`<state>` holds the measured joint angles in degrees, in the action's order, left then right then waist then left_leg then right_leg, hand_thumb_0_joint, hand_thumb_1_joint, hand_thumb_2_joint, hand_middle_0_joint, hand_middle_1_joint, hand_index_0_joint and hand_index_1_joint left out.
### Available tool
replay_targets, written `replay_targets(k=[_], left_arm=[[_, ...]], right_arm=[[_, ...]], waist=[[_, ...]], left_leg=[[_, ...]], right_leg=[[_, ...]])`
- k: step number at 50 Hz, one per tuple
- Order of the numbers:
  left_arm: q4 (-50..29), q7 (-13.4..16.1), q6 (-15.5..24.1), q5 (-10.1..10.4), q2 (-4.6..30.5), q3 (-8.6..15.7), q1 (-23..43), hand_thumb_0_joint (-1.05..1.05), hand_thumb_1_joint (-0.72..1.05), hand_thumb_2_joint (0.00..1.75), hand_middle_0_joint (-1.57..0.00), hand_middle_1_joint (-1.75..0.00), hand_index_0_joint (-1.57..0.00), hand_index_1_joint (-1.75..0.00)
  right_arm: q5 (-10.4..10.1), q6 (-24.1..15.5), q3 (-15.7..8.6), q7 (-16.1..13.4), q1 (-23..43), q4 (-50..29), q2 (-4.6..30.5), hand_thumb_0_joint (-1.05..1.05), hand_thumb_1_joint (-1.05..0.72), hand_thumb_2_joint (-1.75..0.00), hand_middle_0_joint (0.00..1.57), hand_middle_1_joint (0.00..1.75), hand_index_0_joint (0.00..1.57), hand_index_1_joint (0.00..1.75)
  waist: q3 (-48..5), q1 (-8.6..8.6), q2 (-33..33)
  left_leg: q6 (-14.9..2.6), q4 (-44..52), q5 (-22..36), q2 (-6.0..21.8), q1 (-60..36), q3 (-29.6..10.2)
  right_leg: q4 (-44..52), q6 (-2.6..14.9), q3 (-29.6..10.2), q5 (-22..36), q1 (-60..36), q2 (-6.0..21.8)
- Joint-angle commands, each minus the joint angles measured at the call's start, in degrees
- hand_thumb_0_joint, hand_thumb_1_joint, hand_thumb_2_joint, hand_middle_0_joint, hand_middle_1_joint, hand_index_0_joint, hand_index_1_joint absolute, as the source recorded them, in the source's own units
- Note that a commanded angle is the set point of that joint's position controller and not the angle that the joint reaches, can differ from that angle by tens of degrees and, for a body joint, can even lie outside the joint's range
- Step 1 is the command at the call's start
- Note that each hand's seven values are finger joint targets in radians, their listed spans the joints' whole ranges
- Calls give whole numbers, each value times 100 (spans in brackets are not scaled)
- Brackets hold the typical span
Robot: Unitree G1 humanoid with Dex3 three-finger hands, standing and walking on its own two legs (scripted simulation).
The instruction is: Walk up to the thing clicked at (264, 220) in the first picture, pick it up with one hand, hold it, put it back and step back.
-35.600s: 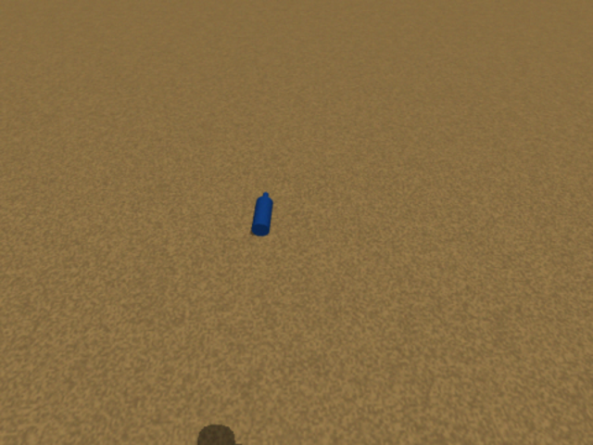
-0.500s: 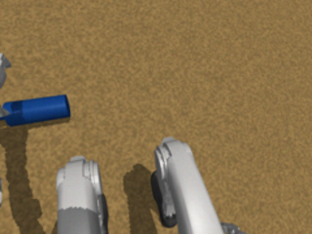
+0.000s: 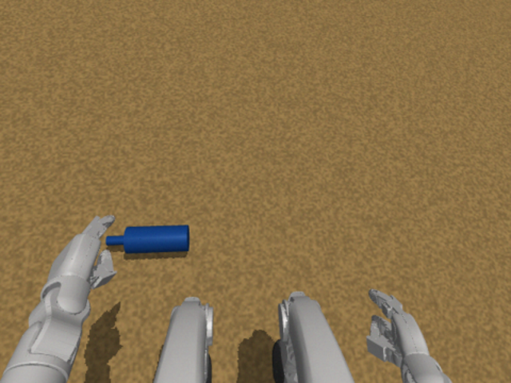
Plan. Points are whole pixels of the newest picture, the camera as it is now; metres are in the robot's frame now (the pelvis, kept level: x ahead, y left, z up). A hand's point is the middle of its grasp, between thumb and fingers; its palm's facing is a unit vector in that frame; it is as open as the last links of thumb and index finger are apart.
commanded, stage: home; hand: left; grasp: from above
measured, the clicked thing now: (148, 239) +0.51 +0.27 -0.51
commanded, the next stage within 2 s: none
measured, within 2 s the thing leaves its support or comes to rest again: neither
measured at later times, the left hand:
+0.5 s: hand (81, 309) +0.23 +0.18 +0.09, palm faces +0.08 -0.97 -0.22, open 7.4 cm
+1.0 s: hand (77, 322) +0.22 +0.18 +0.11, palm faces +0.09 -0.98 -0.20, open 7.4 cm
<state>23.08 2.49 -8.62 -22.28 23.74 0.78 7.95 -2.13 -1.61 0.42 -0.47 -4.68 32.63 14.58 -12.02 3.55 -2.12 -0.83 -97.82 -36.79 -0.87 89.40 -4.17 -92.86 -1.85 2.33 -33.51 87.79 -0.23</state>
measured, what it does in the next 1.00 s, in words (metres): rises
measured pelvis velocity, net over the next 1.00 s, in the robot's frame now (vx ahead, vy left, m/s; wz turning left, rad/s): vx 0.07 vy -0.01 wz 0.05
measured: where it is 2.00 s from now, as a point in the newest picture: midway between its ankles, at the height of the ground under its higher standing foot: outside the picture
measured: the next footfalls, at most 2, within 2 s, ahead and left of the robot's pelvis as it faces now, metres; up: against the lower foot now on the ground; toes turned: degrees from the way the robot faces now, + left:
none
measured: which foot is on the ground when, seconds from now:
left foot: down 0.00-1.00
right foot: down 0.00-1.00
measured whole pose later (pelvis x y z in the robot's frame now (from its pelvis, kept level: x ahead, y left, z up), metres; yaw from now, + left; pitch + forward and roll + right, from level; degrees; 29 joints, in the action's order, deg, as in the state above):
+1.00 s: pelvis +0.07 -0.01 +0.16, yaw +3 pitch +10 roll -3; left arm -6.6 0.8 -25.3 2.5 12.7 1.4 -28.7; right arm -0.2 -13.2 2.5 -9.8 -15.9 30.2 12.9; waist -9.4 1.7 -2.7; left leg 0.1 -57.9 -29.3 0.4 38.5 -4.3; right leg -53.5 -0.5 2.5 -26.4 37.0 -0.8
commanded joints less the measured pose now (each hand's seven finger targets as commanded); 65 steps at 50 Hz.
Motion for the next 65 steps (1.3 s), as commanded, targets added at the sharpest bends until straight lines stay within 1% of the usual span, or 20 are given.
replay_targets(k=[1, 3, 4, 6, 9, 10, 12, 15, 16, 17, 20, 23, 25, 27, 33, 49, 52, 56, 60, 65], left_arm=[[-1487, 258, -124, 671, 689, 382, 360, 0, 90, 90, -20, -30, -20, -30], [-1631, 283, -262, 1006, 555, 367, -45, 0, 90, 90, -20, -30, -20, -30], [-1849, 304, -319, 1163, 596, 476, -137, 0, 90, 90, -20, -30, -20, -30], [-2030, 319, -436, 1402, 413, 401, -485, 0, 90, 90, -20, -30, -20, -30], [-2326, 355, -625, 1711, 289, 513, -1068, 0, 90, 90, -20, -30, -20, -30], [-2434, 344, -690, 1787, 139, 378, -1142, 0, 90, 90, -20, -30, -20, -30], [-2642, 335, -823, 1964, 20, 416, -1407, 0, 90, 90, -20, -30, -20, -30], [-2999, 319, -1063, 2256, -191, 452, -1987, 0, 90, 90, -20, -30, -20, -30], [-3110, 304, -1130, 2322, -284, 401, -2102, 0, 90, 90, -20, -30, -20, -30], [-3285, 302, -1194, 2391, -265, 511, -2297, 0, 90, 90, -20, -30, -20, -30], [-3544, 254, -1368, 2544, -453, 453, -2893, 0, 90, 90, -20, -30, -20, -30], [-3926, 189, -1473, 2596, -467, 488, -3206, 0, 90, 90, -20, -30, -20, -30], [-3951, 134, -1517, 2603, -569, 417, -3405, 0, 90, 90, -20, -30, -20, -30], [-4084, 70, -1526, 2575, -560, 429, -3545, 0, 90, 90, -20, -30, -20, -30], [-4062, -82, -1503, 2535, -551, 399, -3549, 0, 90, 90, -20, -30, -20, -30], [-4063, -115, -1399, 2472, -478, 421, -3522, 0, 90, 90, -20, -30, -20, -30], [-4095, -76, -1410, 2477, -485, 445, -3530, 0, 90, 90, -20, -30, -20, -30], [-4072, -85, -1416, 2482, -451, 445, -3571, 0, 90, 90, -20, -30, -20, -30], [-3986, -90, -1429, 2491, -498, 408, -3494, 0, 90, 90, -20, -30, -20, -30], [-4050, -102, -1440, 2489, -476, 425, -3521, 0, 90, 90, -20, -30, -20, -30]], right_arm=[[-61, -389, -313, -254, -342, -612, 799, 0, -90, -90, 20, 30, 20, 30], [-47, -474, -268, -314, -320, -659, 731, 0, -90, -90, 20, 30, 20, 30], [-59, -513, -255, -347, -308, -721, 724, 0, -90, -90, 20, 30, 20, 30], [-53, -588, -204, -417, -354, -764, 656, 0, -90, -90, 20, 30, 20, 30], [-41, -673, -131, -541, -442, -834, 601, 0, -90, -90, 20, 30, 20, 30], [-42, -702, -101, -585, -480, -833, 566, 0, -90, -90, 20, 30, 20, 30], [-19, -763, -63, -669, -592, -845, 518, 0, -90, -90, 20, 30, 20, 30], [-17, -832, 4, -797, -705, -990, 468, 0, -90, -90, 20, 30, 20, 30], [-4, -869, 14, -837, -764, -992, 463, 0, -90, -90, 20, 30, 20, 30], [1, -902, 9, -879, -802, -1037, 441, 0, -90, -90, 20, 30, 20, 30], [14, -997, 23, -968, -888, -1113, 403, 0, -90, -90, 20, 30, 20, 30], [33, -1089, 12, -1032, -891, -1216, 405, 0, -90, -90, 20, 30, 20, 30], [52, -1157, 16, -1054, -909, -1252, 384, 0, -90, -90, 20, 30, 20, 30], [79, -1214, -32, -1061, -902, -1268, 403, 0, -90, -90, 20, 30, 20, 30], [124, -1375, -91, -1052, -864, -1245, 471, 0, -90, -90, 20, 30, 20, 30], [170, -1502, -127, -1021, -802, -1110, 507, 0, -90, -90, 20, 30, 20, 30], [163, -1508, -125, -1029, -772, -1143, 505, 0, -90, -90, 20, 30, 20, 30], [157, -1491, -148, -1026, -812, -1124, 539, 0, -90, -90, 20, 30, 20, 30], [162, -1488, -131, -1024, -796, -1125, 514, 0, -90, -90, 20, 30, 20, 30], [148, -1498, -141, -1023, -777, -1132, 521, 0, -90, -90, 20, 30, 20, 30]], waist=[[-2134, 217, -486], [-1885, 234, -332], [-1937, 146, -382], [-1860, 172, -440], [-1595, 41, -424], [-1507, 108, -418], [-1387, 100, -466], [-1129, 32, -354], [-1025, 82, -323], [-998, 20, -337], [-737, -35, -279], [-556, -73, -279], [-286, -53, -38], [-196, -71, -152], [65, -56, -19], [-217, -129, -157], [-230, -130, 51], [-312, -156, -46], [-156, -107, 50], [-76, -176, -16]], left_leg=[[-41, 2276, 539, 52, -2657, -121], [-63, 2507, 601, 49, -2773, -98], [-57, 2671, 591, 53, -3011, -102], [-36, 2939, 789, 75, -3363, -110], [-14, 3408, 851, 102, -3811, -199], [-6, 3532, 950, 116, -3978, -179], [9, 3727, 1297, 124, -4204, -164], [1, 4097, 1450, 91, -4531, -92], [2, 4212, 1500, 103, -4637, -80], [3, 4305, 1588, 92, -4755, -44], [20, 4573, 1909, 73, -5003, 22], [19, 4779, 2067, 94, -5218, -3], [-17, 4874, 1946, 68, -5194, 15], [-19, 4970, 1911, 60, -5288, 57], [-19, 5056, 1956, 56, -5394, 96], [18, 4972, 2354, 25, -5576, 111], [-17, 4921, 2349, 21, -5543, 114], [21, 4931, 2621, 43, -5591, 82], [-29, 4917, 2264, 19, -5499, 135], [1, 5010, 2101, 46, -5464, 104]], right_leg=[[1804, 317, 3, 597, -2054, -76], [2128, 297, -24, 644, -2444, -81], [2261, 304, -46, 625, -2599, -80], [2503, 304, -41, 795, -2917, -91], [2888, 300, -16, 871, -3302, -97], [3032, 301, -17, 952, -3438, -98], [3249, 292, -8, 1227, -3774, -96], [3731, 276, 7, 1355, -4309, -105], [3878, 274, 13, 1398, -4453, -121], [4009, 270, 25, 1462, -4643, -128], [4305, 271, 73, 1686, -4983, -140], [4480, 269, 134, 1795, -5155, -162], [4654, 249, 149, 1706, -5231, -168], [4734, 259, 153, 1641, -5236, -175], [4798, 237, 201, 1604, -5266, -177], [4707, 229, 124, 1980, -5496, -142], [4736, 217, 123, 2020, -5539, -136], [4656, 237, 133, 2177, -5558, -144], [4776, 200, 101, 1979, -5493, -128], [4767, 214, 130, 1765, -5447, -138]])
